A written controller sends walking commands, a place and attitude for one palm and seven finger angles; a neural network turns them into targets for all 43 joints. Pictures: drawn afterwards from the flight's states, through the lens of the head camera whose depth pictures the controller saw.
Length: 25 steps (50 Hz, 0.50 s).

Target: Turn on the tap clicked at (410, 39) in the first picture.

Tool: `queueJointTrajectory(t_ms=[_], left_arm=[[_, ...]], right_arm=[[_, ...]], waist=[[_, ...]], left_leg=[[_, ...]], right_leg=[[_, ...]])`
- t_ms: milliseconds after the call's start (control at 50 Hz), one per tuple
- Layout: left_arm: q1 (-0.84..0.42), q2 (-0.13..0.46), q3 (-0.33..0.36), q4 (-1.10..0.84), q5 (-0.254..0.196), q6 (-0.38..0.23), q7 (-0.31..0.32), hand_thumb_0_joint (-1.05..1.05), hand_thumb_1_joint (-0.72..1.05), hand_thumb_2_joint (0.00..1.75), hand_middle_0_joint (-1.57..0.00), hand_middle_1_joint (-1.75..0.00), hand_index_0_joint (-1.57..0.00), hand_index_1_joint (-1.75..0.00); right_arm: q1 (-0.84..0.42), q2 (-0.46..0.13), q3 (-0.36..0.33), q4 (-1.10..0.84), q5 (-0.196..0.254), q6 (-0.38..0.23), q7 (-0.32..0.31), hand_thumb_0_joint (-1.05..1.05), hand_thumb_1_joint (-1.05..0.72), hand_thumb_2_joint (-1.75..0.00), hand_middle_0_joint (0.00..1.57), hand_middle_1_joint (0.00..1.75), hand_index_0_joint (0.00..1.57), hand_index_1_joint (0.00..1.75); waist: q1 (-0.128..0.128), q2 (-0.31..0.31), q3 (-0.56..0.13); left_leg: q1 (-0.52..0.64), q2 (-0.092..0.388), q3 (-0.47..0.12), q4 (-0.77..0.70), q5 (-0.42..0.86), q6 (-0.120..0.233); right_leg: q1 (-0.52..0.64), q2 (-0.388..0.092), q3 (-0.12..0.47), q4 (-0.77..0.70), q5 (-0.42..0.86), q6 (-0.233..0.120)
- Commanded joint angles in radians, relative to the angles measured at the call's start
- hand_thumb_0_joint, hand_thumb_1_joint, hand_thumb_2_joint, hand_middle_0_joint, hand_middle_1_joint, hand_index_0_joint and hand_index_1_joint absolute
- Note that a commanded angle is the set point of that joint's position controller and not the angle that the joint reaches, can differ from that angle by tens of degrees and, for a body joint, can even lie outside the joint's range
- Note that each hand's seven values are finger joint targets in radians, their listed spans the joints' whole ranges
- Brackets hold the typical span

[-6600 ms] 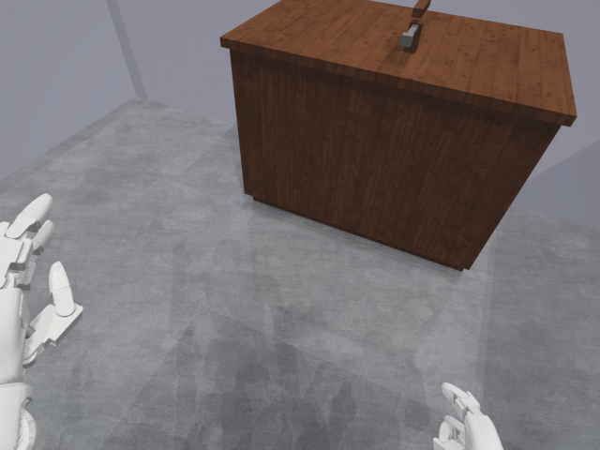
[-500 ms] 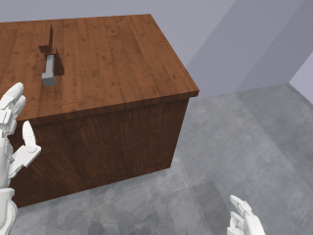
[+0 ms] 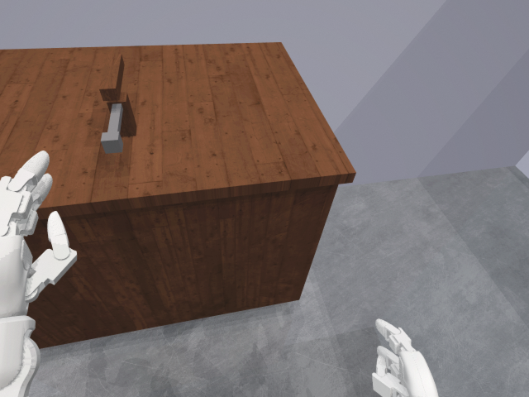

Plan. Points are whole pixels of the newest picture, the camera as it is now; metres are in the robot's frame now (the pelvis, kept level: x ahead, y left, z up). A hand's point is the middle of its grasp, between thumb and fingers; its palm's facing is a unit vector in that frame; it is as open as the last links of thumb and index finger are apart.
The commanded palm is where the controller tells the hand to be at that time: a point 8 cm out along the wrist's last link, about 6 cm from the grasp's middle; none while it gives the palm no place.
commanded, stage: come to a stop and stand still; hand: left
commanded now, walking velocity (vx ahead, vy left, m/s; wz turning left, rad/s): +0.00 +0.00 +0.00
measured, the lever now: (112, 142) +0.47 +0.33 +0.10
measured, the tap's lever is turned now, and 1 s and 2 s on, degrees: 0 0 0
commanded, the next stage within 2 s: look again from close up in 0.42 s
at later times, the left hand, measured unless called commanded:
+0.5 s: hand (96, 240) +0.24 +0.24 +0.15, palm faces +0.38 -0.85 -0.36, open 7.4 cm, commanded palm +0.19 +0.27 +0.17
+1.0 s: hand (89, 240) +0.24 +0.25 +0.15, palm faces +0.39 -0.84 -0.37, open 7.4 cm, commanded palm +0.19 +0.27 +0.17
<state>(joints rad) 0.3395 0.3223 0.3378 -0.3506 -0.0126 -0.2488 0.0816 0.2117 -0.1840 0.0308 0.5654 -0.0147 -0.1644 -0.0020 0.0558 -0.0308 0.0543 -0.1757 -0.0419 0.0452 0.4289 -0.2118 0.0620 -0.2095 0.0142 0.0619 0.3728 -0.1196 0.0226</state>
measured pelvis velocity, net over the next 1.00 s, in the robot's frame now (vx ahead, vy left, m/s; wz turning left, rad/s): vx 0.03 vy -0.01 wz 0.01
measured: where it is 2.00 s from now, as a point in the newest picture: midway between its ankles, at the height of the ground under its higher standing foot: outside the picture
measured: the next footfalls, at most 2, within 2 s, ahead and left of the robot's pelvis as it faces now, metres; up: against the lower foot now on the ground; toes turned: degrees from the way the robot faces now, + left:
left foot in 1.46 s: +0.17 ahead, +0.10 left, +0.00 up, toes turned -4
right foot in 1.70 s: +0.15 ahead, -0.10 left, +0.00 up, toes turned -6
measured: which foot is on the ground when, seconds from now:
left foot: down 0.00-1.00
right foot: down 0.00-1.00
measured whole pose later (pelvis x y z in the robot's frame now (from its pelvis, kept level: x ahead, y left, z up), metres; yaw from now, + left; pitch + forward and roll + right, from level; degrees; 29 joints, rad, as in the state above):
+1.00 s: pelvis +0.03 -0.01 +0.00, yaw +0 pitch +0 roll -1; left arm 0.42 0.34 0.34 -0.40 -0.04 -0.19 0.09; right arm 0.22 -0.19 0.02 0.56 -0.01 -0.07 -0.03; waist 0.04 -0.01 0.03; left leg -0.16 -0.03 0.03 0.39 -0.23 0.05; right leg -0.20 0.02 0.05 0.35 -0.15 0.01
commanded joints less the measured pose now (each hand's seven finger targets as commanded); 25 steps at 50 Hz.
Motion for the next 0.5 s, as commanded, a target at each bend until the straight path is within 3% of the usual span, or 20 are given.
queueJointTrajectory(t_ms=[0,40,120,260,480], left_arm=[[-0.094,0.182,0.098,-0.252,-0.016,-0.063,0.019,0.0,0.9,0.9,-0.2,-0.3,-0.2,-0.3],[-0.056,0.186,0.107,-0.261,-0.022,-0.06,0.02,0.0,0.9,0.9,-0.2,-0.3,-0.2,-0.3],[-0.003,0.186,0.111,-0.265,-0.032,-0.049,0.02,0.0,0.9,0.9,-0.2,-0.3,-0.2,-0.3],[0.027,0.19,0.117,-0.244,-0.042,-0.036,0.022,0.0,0.9,0.9,-0.2,-0.3,-0.2,-0.3],[-0.003,0.198,0.11,-0.254,-0.041,-0.024,0.026,0.0,0.9,0.9,-0.2,-0.3,-0.2,-0.3]], right_arm=[[-0.084,-0.131,-0.054,-0.154,0.006,-0.043,-0.021,0.0,-0.9,-0.9,0.2,0.3,0.2,0.3],[-0.078,-0.133,-0.059,-0.156,0.008,-0.037,-0.022,0.0,-0.9,-0.9,0.2,0.3,0.2,0.3],[-0.082,-0.137,-0.061,-0.159,0.011,-0.024,-0.025,0.0,-0.9,-0.9,0.2,0.3,0.2,0.3],[-0.081,-0.14,-0.065,-0.158,0.014,0.001,-0.034,0.0,-0.9,-0.9,0.2,0.3,0.2,0.3],[-0.086,-0.138,-0.062,-0.16,0.014,0.02,-0.041,0.0,-0.9,-0.9,0.2,0.3,0.2,0.3]], waist=[[-0.022,0.087,-0.139],[-0.021,0.085,-0.18],[-0.025,0.08,-0.19],[-0.027,0.042,-0.18],[-0.031,0.081,-0.166]], left_leg=[[-0.067,0.066,-0.072,-0.129,-0.001,-0.064],[-0.037,0.062,-0.065,-0.11,0.078,-0.066],[-0.009,0.058,-0.056,-0.089,0.175,-0.077],[0.004,0.052,-0.044,-0.091,0.159,-0.07],[0.008,0.046,-0.04,-0.121,0.15,-0.072]], right_leg=[[0.137,-0.004,0.028,-0.052,0.041,-0.037],[0.16,-0.006,0.02,-0.041,0.115,-0.037],[0.162,-0.01,0.01,-0.033,0.207,-0.037],[0.151,-0.011,0.013,-0.066,0.207,-0.029],[0.149,0.003,-0.006,-0.084,0.177,-0.025]])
